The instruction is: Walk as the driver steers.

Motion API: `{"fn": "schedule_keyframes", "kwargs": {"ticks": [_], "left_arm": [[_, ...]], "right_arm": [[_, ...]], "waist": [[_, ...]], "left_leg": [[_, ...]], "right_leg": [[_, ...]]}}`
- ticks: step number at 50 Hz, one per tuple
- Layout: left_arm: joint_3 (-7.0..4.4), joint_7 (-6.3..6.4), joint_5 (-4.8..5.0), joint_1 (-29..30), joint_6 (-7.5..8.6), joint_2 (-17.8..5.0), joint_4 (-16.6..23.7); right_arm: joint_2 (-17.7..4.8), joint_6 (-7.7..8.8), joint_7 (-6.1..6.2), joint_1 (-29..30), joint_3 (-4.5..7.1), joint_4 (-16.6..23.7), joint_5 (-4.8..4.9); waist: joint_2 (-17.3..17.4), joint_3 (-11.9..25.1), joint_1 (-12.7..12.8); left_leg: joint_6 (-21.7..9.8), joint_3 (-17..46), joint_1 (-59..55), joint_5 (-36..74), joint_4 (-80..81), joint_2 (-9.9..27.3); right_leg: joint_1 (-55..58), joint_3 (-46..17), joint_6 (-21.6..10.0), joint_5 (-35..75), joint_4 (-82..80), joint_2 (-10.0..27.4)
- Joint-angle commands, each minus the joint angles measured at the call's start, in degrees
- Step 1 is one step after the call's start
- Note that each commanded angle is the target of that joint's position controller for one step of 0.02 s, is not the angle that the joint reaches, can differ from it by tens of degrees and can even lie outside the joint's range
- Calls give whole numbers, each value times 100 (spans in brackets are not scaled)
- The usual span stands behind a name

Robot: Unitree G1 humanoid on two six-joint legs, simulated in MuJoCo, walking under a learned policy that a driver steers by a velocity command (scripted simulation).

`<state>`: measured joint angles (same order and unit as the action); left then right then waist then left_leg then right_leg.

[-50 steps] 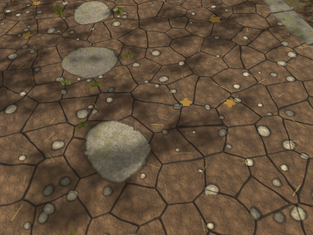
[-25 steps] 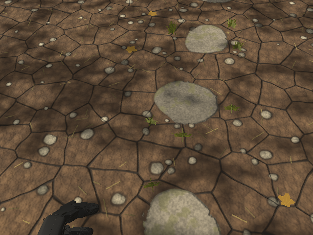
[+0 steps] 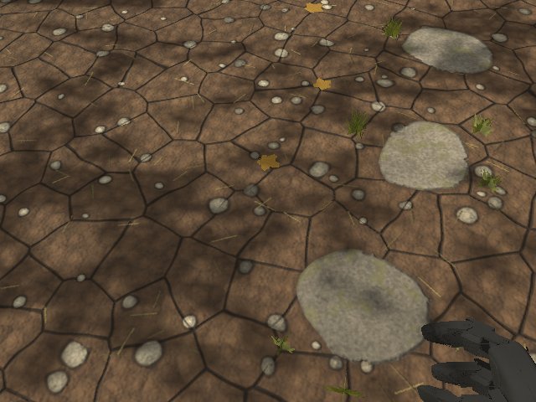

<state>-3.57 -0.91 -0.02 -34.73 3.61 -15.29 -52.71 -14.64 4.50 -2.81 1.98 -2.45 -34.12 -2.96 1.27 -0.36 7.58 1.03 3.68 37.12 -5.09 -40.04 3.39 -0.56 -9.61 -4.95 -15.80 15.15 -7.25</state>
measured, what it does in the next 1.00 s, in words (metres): walks ahead, turning right: left foot, then right foot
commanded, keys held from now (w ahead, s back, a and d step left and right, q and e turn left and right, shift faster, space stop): w+e+shift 0.46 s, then e+shift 0.04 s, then q+shift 0.50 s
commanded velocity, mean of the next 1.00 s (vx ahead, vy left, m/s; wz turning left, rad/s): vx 0.67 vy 0.00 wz -0.34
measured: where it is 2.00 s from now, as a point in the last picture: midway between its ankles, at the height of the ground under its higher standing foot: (410, 290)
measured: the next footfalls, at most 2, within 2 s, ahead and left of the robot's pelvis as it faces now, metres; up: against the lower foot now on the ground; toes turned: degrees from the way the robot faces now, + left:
left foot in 0.12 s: +0.30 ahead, +0.14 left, +0.00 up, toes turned -8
right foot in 0.54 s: +0.65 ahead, -0.19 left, +0.00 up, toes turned -32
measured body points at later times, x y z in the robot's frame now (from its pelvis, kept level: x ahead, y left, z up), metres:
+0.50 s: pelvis +0.45 -0.05 -0.04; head +0.48 -0.07 +0.41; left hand +0.81 +0.04 -0.07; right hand +0.26 -0.28 -0.16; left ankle +0.26 +0.15 -0.73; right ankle +0.60 -0.18 -0.72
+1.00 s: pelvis +0.75 -0.16 -0.03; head +0.78 -0.16 +0.42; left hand +0.99 +0.04 -0.13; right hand +0.78 -0.46 -0.12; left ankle +0.89 -0.14 -0.74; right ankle +0.62 -0.17 -0.73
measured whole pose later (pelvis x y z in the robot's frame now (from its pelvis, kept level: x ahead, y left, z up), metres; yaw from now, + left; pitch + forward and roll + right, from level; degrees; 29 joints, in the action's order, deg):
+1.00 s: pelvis +0.75 -0.16 -0.03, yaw -20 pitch +1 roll -2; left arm -3.2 3.6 0.4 -6.1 -0.5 -15.6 -43.9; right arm -16.1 2.5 -2.8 -13.2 3.7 -39.8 0.6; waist 1.0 -2.7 -0.4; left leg -3.7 -4.4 29.1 -3.1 -34.1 0.2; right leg -6.2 14.5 -3.6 -27.1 36.6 -1.8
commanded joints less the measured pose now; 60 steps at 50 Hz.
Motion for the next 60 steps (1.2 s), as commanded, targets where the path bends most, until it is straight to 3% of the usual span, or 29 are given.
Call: {"fn": "schedule_keyframes", "kwargs": {"ticks": [1, 3, 5, 6, 7, 8, 10, 14, 20, 22, 24, 26, 27, 28, 29, 30, 31, 34, 36, 40, 45, 48, 49, 50, 51, 52, 53, 55, 60], "left_arm": [[-276, -23, 101, 712, 168, -1102, 590], [-296, 18, 84, 574, 132, -1168, 521], [-341, -14, 80, 773, 148, -1327, 557], [-226, -3, 88, 948, 226, -880, 751], [-30, 44, 283, 389, 177, -193, 972], [-42, 87, 97, 829, 64, -588, 946], [-92, -21, -86, 1680, -43, -666, 994], [11, -240, -183, 2317, -333, -210, 1421], [184, -522, -174, 3485, -346, -302, 2084], [190, -529, -168, 3584, -327, -382, 2076], [109, -450, -191, 2851, -285, -636, 1841], [-87, -278, -330, 774, -195, -953, 1159], [-186, -114, -334, 1006, -205, -1204, 1014], [-325, -45, -380, 1343, -251, -1940, 1387], [-325, 39, -166, 1123, -305, -1630, 1589], [-222, -60, 54, 1557, -146, -1402, 1559], [-160, -88, 142, 2188, -27, -1192, 1520], [-26, -107, -66, 2652, 229, -711, 1326], [-3, -76, -107, 2819, 296, -538, 1191], [-19, 252, -94, 3151, 161, -534, 1213], [-89, 453, -12, 2855, -220, -718, 1099], [-150, 516, 57, 3173, -401, -811, 1259], [-139, 509, 88, 3368, -429, -767, 1335], [-102, 444, 53, 3325, -404, -658, 1419], [21, 293, -229, 2805, -383, -73, 1561], [26, 164, -92, 2528, -295, -433, 1544], [-45, 108, 49, 2802, -239, -759, 1565], [-77, 167, -73, 3318, -276, -728, 1624], [-64, 216, 4, 3362, -332, -378, 1520]], "right_arm": [[-560, 57, 59, 339, 138, 418, 91], [-753, 82, 163, 5, 244, 325, 71], [-1079, 145, 338, -1516, 444, -66, 24], [-1547, 147, 476, -2735, 634, -171, -82], [-1854, 82, 477, -2696, 716, -215, -199], [-1470, 12, 480, -2301, 736, -219, -69], [-729, 55, 403, -1902, 573, -331, -28], [-444, 234, 316, -2219, 523, -856, 160], [-739, 346, 317, -1904, 579, -1082, 180], [-1024, 332, 336, -2224, 629, -1168, 181], [-1411, 192, 402, -2308, 726, -1111, 186], [-1488, 65, 435, -2133, 728, -1006, 203], [-970, 55, 345, -2490, 634, -1068, 140], [-608, 1, 394, -3475, 483, -690, 359], [-1058, 19, 460, -2738, 507, -613, 335], [-1294, 232, 426, -2580, 577, -591, 656], [-1219, 233, 497, -2298, 594, -607, 709], [-949, -121, 537, -2710, 663, -959, 619], [-650, -203, 515, -2580, 650, -1003, 513], [-415, -113, 358, -1973, 637, -773, 427], [-468, -164, 19, -1471, 685, -394, 385], [-810, -205, -64, -2164, 849, -390, 356], [-970, -186, -15, -2847, 942, -522, 354], [-1360, -160, 113, -3234, 1079, -527, 332], [-1772, -139, 202, -2894, 1113, -347, 175], [-1740, -116, 179, -2551, 1088, -21, 41], [-1570, -139, 183, -1983, 1080, 225, 142], [-1098, -292, 286, -1473, 947, 386, 459], [-1190, -532, 518, -1526, 1044, 534, 359]], "waist": [[-477, -292, -457], [-386, 73, -587], [-212, 994, -1372], [305, 1803, -1857], [1621, 2499, -1390], [1113, 1748, -1335], [138, 421, -1249], [481, -232, -875], [132, -666, -603], [100, -593, -599], [306, -94, -160], [171, 884, 709], [-632, 751, 196], [-1544, 2133, -490], [-299, 2877, 68], [-159, 2288, -107], [333, 1203, -492], [117, 391, -1071], [-163, 145, -1095], [-400, 247, -967], [-502, 327, -649], [-605, 463, -1069], [-445, 689, -1456], [359, 797, -1646], [1800, 979, -834], [1333, 2229, -946], [606, 1838, -921], [-448, 786, -719], [158, 740, -704]], "left_leg": [[17, -378, -1792, 834, 665, -334], [-96, -392, -2333, 261, 1026, -523], [-313, -157, -4345, -346, 1071, -252], [-550, 1185, -5584, -2319, 1226, 1112], [-1133, 3989, -6547, -3901, 2131, 2599], [-1202, 4292, -5808, -4422, 2457, 2339], [-1017, 2346, -4438, -2344, 2516, 1764], [-733, 573, -3610, -277, 2870, 1431], [-349, -1650, -2818, 1585, 3515, 767], [-292, -1922, -3149, 3938, 3107, 772], [-236, -1927, -3661, 6102, 1691, 911], [-224, -1727, -2735, 5447, -1297, 1006], [-107, -1638, -1341, -925, -3284, 126], [60, -895, 160, -3123, -5755, -241], [45, -176, 300, -2196, -5786, -153], [43, 321, 309, -2406, -5265, -64], [115, 145, 327, -2127, -4700, 217], [168, 325, -865, -1762, -3633, 493], [186, 147, -971, -1320, -2877, 388], [180, -440, -862, 688, -1041, 153], [-30, -786, -528, 885, 165, -11], [-416, -1033, -1152, -150, 270, -405], [-666, -964, -1981, 156, 795, -570], [-1011, -52, -3026, 2471, 1264, -187], [-2066, 2354, -4169, 4815, 1084, 951], [-2669, 3949, -4725, 3113, 1775, 1497], [-2430, 3594, -4314, 1714, 2024, 1404], [-1817, 2748, -2990, 252, 2263, 850], [-1333, 2195, -2499, 481, 2175, 142]], "right_leg": [[-1584, -1230, -666, 2244, -694, 1180], [-1022, -1179, -466, 3504, 237, 1171], [-1614, -885, -224, 3737, 2516, 750], [-2392, -477, -198, 2036, 4238, 497], [-3894, 144, -70, -1366, 5886, 78], [-4581, 389, -155, -731, 6300, 601], [-4578, 508, -109, -98, 5974, 997], [-4733, 593, -7, -69, 5708, 1383], [-3697, 1495, -156, 1721, 3534, 1151], [-2956, 1973, -368, 1794, 2987, 717], [-2116, 2144, -524, 1329, 2783, 255], [530, 1460, -845, 1744, 2014, 112], [1490, 495, -894, 2270, 1840, 872], [3243, -2219, -1876, 5944, 2294, 2973], [2939, -2383, -1925, 5902, 1594, 2958], [2165, -2228, -2006, 4352, 1004, 2801], [807, -1661, -1692, 3642, 658, 2606], [-1418, -208, -1192, 4162, 220, 2275], [-1868, 626, -920, 4735, -12, 1926], [-1392, 1828, -352, 4600, 19, 1347], [-121, 1953, -231, 4545, 668, 1827], [-129, 2002, -161, 5562, 1897, 1966], [-443, 2086, -9, 5328, 2922, 1768], [-1388, 2053, 336, 3118, 4358, 1205], [-3376, 1649, 786, -2117, 6328, -158], [-3742, 119, 783, -2157, 7234, -234], [-3901, -91, 650, -1707, 7030, 77], [-3920, 44, 623, -1003, 6078, 428], [-3206, 190, 863, -540, 3938, 262]]}}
